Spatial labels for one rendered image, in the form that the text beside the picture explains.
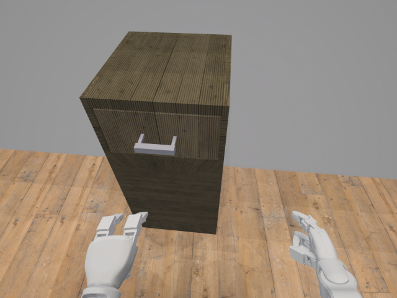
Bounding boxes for cabinet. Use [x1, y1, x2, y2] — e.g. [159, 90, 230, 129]
[79, 31, 232, 235]

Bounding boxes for robot right hand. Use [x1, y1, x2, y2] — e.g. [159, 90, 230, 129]
[290, 211, 338, 270]

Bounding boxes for robot right forearm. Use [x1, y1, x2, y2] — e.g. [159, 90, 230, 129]
[316, 258, 363, 298]

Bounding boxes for robot left hand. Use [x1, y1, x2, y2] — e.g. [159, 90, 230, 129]
[84, 212, 148, 289]

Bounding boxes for robot left forearm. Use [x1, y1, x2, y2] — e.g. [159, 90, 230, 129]
[81, 285, 121, 298]

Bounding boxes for handle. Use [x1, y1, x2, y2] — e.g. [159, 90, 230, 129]
[134, 134, 177, 156]

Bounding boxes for drawer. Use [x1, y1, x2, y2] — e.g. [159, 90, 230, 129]
[93, 108, 220, 159]

